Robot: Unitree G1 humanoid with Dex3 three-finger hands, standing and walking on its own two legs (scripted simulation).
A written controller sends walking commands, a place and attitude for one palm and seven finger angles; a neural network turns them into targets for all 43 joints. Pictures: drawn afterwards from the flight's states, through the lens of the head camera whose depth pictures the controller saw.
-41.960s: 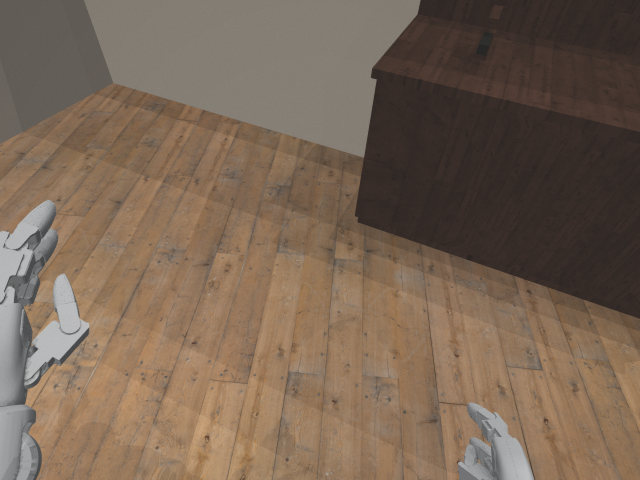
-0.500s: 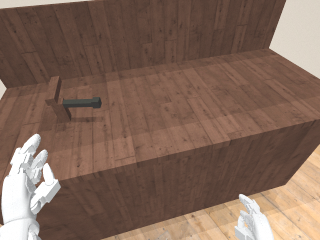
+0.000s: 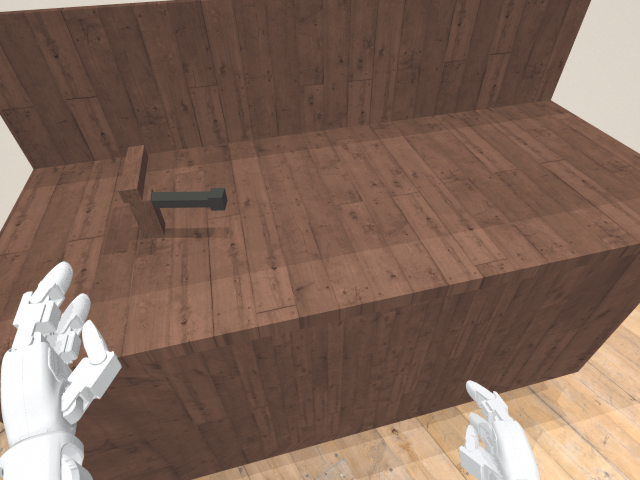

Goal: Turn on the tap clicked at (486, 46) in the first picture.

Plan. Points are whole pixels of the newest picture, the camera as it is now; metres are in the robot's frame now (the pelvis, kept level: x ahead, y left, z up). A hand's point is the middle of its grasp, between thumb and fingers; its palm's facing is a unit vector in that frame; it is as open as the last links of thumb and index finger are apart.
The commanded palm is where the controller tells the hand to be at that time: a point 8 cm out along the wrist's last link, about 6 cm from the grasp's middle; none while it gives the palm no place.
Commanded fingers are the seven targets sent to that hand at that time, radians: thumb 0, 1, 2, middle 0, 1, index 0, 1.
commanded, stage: turn the palm inward beside the body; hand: left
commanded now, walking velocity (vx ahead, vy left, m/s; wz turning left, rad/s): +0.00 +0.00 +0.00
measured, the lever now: (217, 199) +0.53 +0.25 +0.07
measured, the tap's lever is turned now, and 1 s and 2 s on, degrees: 76 76 76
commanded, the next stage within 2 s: reach beside the lever's end, fingers flat in 0.24 s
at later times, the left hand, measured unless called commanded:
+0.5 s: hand (125, 343) +0.21 +0.23 +0.13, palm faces +0.53 -0.84 -0.12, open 7.4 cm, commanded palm +0.16 +0.28 +0.14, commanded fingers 0.00 0.90 0.90 -0.20 -0.30 -0.20 -0.30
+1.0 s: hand (122, 304) +0.26 +0.27 +0.12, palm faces +0.58 -0.80 -0.11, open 7.5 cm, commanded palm +0.22 +0.31 +0.12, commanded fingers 0.00 0.90 0.90 -0.19 -0.27 -0.19 -0.27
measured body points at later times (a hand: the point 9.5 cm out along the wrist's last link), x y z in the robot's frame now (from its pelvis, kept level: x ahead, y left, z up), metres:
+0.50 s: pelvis +0.02 -0.01 +0.00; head +0.00 -0.03 +0.45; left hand +0.17 +0.28 +0.14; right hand +0.22 -0.22 -0.07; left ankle +0.05 +0.10 -0.72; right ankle +0.00 -0.08 -0.72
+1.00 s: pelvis +0.01 -0.03 +0.00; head +0.01 -0.05 +0.45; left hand +0.22 +0.31 +0.13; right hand +0.20 -0.27 -0.08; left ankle +0.05 +0.10 -0.72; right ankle +0.00 -0.08 -0.72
